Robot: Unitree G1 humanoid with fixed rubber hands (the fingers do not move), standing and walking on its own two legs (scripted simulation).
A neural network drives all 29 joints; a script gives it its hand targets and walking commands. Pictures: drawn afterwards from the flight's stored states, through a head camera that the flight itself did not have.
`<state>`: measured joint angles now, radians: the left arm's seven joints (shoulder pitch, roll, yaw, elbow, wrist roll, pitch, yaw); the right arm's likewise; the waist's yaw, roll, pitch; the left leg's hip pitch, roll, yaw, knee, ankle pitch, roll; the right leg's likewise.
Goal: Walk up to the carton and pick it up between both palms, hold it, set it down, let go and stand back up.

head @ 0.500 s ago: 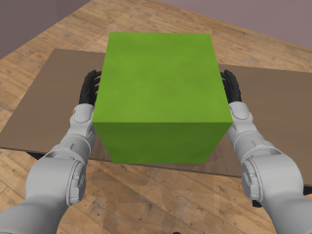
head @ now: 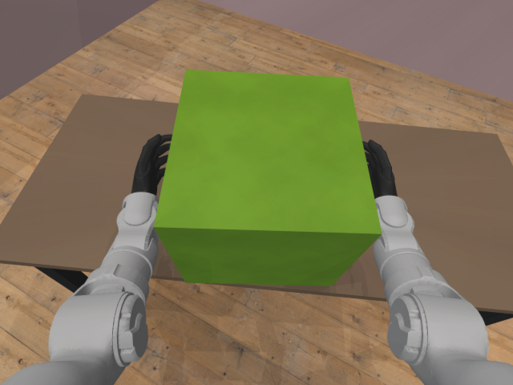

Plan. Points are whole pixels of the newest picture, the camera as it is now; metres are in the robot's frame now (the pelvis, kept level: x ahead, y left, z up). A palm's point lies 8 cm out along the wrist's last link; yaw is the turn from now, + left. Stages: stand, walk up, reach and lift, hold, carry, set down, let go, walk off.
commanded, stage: reach and lift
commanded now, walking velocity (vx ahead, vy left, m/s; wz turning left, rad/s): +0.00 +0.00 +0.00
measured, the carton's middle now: (263, 185) +0.45 -0.01 -0.01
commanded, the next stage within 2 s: none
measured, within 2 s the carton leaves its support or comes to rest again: neither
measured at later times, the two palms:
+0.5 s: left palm (122, 178) +0.37 +0.19 +0.12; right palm (386, 185) +0.38 -0.18 +0.10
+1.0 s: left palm (106, 165) +0.37 +0.21 +0.14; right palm (387, 184) +0.37 -0.18 +0.12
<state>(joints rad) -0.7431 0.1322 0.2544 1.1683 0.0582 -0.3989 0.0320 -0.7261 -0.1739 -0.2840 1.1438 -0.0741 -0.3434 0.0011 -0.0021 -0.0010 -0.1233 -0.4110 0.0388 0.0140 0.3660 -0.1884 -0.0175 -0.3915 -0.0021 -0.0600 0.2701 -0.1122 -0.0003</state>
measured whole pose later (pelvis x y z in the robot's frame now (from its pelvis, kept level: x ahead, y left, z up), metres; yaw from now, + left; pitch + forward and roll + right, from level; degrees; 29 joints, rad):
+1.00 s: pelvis -0.02 +0.00 +0.01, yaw +1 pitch +1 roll +0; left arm -0.66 0.11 0.27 0.52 0.15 0.32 -0.05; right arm -0.65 -0.13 -0.23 0.80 0.01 0.08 0.00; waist 0.00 -0.04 -0.03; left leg -0.15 0.02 0.01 0.29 -0.15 -0.01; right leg -0.15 -0.02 -0.06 0.24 -0.10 0.01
